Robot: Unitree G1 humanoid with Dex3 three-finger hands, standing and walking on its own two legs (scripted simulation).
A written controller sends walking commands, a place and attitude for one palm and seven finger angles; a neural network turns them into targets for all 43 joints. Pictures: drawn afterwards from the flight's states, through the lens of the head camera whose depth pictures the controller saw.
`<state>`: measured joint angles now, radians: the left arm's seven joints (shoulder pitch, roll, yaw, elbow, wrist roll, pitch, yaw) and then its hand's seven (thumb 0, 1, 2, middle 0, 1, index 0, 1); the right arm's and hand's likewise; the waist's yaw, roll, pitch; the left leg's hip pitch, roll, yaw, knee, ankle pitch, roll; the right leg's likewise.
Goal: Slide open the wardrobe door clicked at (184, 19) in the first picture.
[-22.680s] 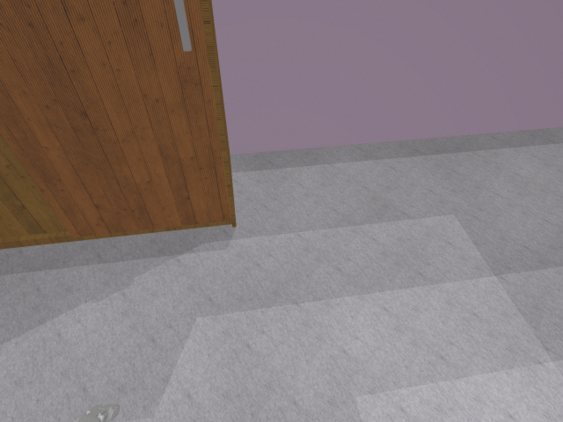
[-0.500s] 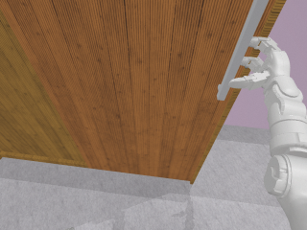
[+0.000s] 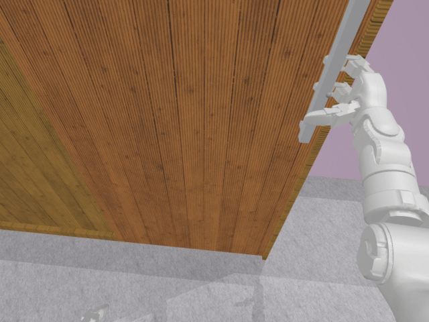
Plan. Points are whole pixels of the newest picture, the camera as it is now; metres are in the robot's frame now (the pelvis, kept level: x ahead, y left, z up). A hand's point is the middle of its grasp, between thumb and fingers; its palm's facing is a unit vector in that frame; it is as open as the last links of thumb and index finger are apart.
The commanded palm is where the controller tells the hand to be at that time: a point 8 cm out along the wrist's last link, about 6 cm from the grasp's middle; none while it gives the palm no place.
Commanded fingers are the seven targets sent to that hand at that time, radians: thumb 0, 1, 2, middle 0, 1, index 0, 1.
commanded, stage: slide the fingers in behind the handle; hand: right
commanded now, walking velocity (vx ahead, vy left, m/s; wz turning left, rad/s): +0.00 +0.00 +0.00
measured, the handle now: (325, 74) +0.52 -0.14 +0.23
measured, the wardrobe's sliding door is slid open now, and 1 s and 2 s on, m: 0.00 0.00 0.00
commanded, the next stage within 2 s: grip the handle and tug to test in 0.94 s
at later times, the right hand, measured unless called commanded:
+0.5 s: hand (316, 93) +0.47 -0.12 +0.22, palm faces -0.02 +1.00 +0.00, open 14.0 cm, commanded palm +0.45 -0.17 +0.22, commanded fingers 0.00 0.50 -0.30 0.30 1.20 0.30 1.20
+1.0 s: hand (313, 93) +0.47 -0.11 +0.22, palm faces -0.01 +1.00 +0.00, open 14.0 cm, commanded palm +0.45 -0.17 +0.22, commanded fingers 0.00 0.50 -0.30 0.30 1.20 0.30 1.20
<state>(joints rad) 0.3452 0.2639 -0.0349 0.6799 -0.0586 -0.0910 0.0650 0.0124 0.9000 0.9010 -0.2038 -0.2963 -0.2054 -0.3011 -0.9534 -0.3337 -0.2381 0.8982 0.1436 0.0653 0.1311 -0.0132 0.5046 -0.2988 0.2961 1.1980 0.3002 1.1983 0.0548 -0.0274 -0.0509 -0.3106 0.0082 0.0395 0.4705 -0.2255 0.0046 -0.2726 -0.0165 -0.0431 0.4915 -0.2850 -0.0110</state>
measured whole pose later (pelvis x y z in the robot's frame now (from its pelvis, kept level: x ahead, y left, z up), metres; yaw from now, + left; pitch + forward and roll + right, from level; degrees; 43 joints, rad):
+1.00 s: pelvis -0.01 +0.00 +0.00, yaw +0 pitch +4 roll +0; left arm 0.35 0.26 -0.04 0.70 -0.05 -0.11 0.06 0.01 0.90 0.90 -0.20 -0.30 -0.21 -0.30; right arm -1.01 -0.30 -0.22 0.97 0.12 0.04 0.07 -0.01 0.50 -0.30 0.30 1.20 0.30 1.20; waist 0.07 -0.03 -0.05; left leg -0.32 0.01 0.03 0.47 -0.21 0.00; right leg -0.28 -0.02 -0.05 0.49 -0.27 -0.01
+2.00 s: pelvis +0.01 +0.00 +0.00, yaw +0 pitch +4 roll +0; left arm 0.34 0.26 -0.03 0.70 -0.05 -0.10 0.05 0.01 0.90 0.90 -0.20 -0.30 -0.20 -0.30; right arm -0.95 -0.28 -0.21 0.87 0.13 0.08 0.04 0.01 -0.78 -0.82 0.41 1.40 0.38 1.40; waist 0.05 -0.04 -0.05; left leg -0.31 0.01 0.04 0.47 -0.23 0.01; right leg -0.26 -0.02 -0.04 0.48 -0.29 -0.01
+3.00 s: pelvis +0.03 +0.00 +0.00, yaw -3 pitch +3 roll +0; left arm 0.22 0.22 -0.03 0.69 -0.03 -0.03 0.06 0.01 0.90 0.90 -0.20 -0.30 -0.20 -0.30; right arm -0.87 -0.16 -0.10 0.62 0.14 0.27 -0.05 0.02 -0.75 -0.83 0.34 1.37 0.31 1.40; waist -0.02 -0.05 -0.05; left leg -0.23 0.02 0.08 0.46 -0.27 0.01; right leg -0.20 0.00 0.02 0.46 -0.30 0.00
